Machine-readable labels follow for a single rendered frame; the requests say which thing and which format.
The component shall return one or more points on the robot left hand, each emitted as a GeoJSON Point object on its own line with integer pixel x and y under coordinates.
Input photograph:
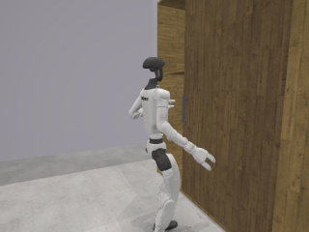
{"type": "Point", "coordinates": [171, 106]}

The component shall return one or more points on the wardrobe door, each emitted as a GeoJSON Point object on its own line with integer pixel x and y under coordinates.
{"type": "Point", "coordinates": [291, 202]}
{"type": "Point", "coordinates": [234, 75]}

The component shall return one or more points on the handle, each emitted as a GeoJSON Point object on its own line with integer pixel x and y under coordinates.
{"type": "Point", "coordinates": [183, 109]}

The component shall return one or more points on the right robot upper arm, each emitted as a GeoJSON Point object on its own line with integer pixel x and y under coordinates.
{"type": "Point", "coordinates": [162, 98]}

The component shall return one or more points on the left robot forearm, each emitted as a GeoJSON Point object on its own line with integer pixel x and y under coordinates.
{"type": "Point", "coordinates": [140, 112]}

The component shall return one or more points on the left robot shin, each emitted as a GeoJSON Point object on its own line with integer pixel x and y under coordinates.
{"type": "Point", "coordinates": [160, 193]}

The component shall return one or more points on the robot right hand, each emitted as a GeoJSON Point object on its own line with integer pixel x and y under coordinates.
{"type": "Point", "coordinates": [200, 156]}

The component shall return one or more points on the right robot forearm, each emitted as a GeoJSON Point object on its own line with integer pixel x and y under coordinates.
{"type": "Point", "coordinates": [173, 135]}

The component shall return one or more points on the humanoid robot head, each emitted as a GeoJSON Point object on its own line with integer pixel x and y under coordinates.
{"type": "Point", "coordinates": [154, 64]}

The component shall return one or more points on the left robot upper arm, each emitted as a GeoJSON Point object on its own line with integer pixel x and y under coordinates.
{"type": "Point", "coordinates": [133, 113]}

